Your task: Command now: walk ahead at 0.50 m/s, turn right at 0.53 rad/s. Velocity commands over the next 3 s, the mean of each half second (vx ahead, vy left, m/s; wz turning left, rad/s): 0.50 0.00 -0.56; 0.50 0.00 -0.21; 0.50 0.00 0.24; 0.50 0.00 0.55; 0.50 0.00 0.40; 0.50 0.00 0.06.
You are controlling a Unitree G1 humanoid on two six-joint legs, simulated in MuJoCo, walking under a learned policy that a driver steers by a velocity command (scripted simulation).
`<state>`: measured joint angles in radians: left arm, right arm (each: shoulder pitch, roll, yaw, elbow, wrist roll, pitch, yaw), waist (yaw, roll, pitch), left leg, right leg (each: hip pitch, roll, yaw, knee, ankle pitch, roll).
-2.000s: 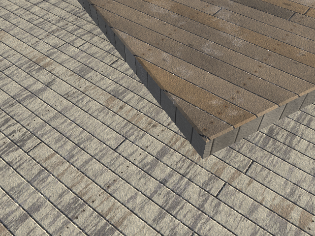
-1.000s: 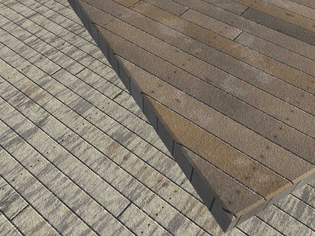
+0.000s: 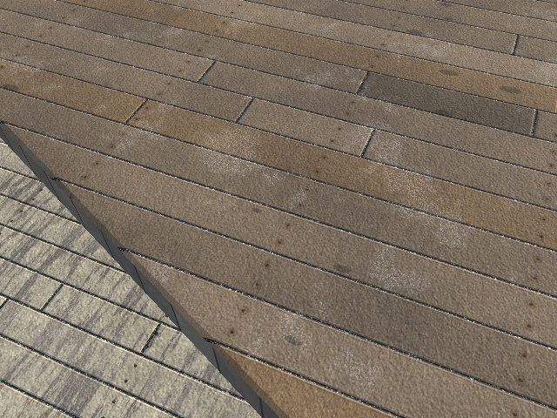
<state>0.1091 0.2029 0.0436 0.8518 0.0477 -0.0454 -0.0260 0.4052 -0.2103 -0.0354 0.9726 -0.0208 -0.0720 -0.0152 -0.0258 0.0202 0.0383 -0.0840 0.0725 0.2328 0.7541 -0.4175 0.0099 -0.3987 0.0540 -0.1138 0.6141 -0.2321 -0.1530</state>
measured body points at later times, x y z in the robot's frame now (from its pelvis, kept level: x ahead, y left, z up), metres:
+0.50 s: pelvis +0.21 +0.00 +0.01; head +0.22 +0.00 +0.46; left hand +0.33 +0.25 -0.12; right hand +0.31 -0.27 -0.08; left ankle +0.29 +0.10 -0.72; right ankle +0.07 -0.05 -0.69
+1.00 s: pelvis +0.36 -0.11 +0.08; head +0.38 -0.13 +0.53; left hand +0.57 +0.04 -0.04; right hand +0.29 -0.35 -0.06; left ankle +0.36 +0.10 -0.49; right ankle +0.38 -0.18 -0.57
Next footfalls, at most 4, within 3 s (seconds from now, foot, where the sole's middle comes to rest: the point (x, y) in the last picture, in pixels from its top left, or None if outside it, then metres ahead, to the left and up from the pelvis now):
0.46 left None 0.33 0.09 -0.76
0.88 right None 0.41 -0.20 -0.61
1.52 left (358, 251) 0.82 -0.17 -0.61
1.90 right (445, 186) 1.03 -0.43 -0.61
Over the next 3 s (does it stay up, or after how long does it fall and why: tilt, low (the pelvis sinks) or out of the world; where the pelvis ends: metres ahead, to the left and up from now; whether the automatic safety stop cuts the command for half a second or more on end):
stays up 1.40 -0.19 0.16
